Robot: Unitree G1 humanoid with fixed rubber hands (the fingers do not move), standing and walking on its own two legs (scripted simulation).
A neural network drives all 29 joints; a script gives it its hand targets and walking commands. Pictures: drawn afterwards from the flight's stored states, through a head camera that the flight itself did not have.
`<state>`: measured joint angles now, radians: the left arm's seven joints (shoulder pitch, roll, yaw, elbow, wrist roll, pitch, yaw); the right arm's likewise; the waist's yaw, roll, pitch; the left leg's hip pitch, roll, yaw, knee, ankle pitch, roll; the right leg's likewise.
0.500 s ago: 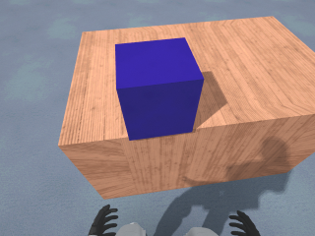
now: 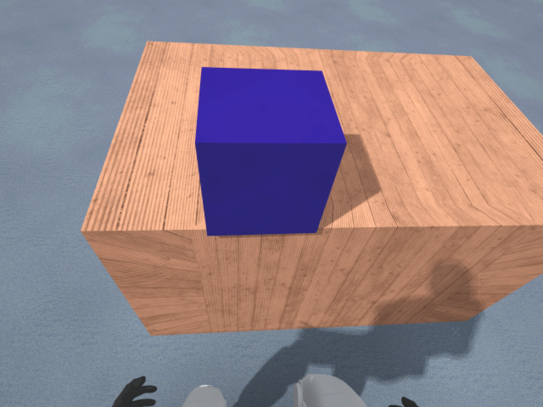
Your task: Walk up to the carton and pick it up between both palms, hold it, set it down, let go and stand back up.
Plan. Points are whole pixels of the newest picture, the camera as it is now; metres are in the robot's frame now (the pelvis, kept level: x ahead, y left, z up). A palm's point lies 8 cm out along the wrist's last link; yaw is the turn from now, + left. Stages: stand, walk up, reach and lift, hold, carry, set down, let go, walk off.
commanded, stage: walk up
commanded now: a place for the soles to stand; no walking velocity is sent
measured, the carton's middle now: (262, 155) +0.53 +0.03 +0.03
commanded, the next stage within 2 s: none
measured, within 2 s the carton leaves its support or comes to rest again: neither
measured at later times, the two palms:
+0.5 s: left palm out of the picture +0.01 +0.12 -0.12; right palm (454, 375) +0.17 -0.30 -0.11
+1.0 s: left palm out of the picture +0.09 +0.12 -0.12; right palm (433, 353) +0.21 -0.29 -0.14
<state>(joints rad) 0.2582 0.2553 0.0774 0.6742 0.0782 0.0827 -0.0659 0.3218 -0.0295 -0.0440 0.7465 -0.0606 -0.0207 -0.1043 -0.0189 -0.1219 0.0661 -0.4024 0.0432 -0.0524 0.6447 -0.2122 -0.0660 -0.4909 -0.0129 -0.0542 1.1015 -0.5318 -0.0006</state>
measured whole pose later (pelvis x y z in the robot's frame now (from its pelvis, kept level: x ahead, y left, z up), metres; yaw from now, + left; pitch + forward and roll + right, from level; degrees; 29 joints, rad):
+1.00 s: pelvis +0.05 -0.11 -0.02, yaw +11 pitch -3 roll +2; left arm 0.32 0.12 0.05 0.66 0.03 -0.01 0.00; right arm 0.18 -0.13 -0.02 0.75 -0.04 0.03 -0.02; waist 0.03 0.00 0.07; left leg -0.40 0.10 0.12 0.92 -0.51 -0.03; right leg -0.46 -0.03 -0.05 0.90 -0.38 -0.03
